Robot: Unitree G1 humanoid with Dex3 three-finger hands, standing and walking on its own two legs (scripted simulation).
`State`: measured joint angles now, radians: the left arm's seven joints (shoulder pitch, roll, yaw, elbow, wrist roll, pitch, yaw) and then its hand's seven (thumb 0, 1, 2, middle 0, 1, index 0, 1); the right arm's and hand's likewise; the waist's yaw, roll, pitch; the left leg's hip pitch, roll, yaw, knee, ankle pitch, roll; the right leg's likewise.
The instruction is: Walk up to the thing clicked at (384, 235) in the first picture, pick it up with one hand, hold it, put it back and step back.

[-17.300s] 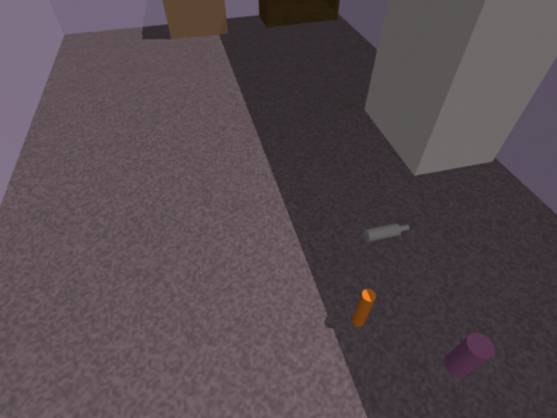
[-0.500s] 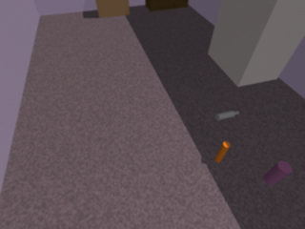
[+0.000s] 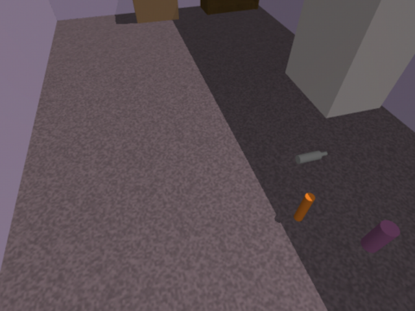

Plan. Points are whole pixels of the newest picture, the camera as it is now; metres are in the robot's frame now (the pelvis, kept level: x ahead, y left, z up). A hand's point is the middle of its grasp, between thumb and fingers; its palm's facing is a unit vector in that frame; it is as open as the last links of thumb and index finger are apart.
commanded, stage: stand
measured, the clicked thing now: (312, 156) +1.12 -0.69 -0.75
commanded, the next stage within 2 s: walk up in 0.34 s
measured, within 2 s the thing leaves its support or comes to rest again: neither
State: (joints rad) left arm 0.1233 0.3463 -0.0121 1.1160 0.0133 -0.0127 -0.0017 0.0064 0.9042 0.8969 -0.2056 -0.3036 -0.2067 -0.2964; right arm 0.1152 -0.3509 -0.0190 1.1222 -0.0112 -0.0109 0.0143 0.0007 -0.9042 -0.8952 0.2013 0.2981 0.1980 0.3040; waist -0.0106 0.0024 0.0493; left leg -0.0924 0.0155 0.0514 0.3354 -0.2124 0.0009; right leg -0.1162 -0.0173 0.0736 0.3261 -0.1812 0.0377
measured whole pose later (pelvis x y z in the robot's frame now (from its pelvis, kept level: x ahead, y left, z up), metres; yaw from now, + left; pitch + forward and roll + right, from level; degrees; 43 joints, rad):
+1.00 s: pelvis +0.20 -0.05 -0.02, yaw -1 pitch -2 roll -3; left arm 0.30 0.42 0.06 0.95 0.03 -0.08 -0.06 0.01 0.90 0.90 -0.21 -0.30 -0.21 -0.30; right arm 0.25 -0.42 -0.09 0.93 -0.03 -0.03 0.12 0.00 -0.90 -0.90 0.20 0.30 0.20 0.30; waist 0.02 0.03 0.04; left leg -0.48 0.12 0.00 0.67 -0.21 0.00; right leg -0.02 -0.01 -0.11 0.40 -0.34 0.01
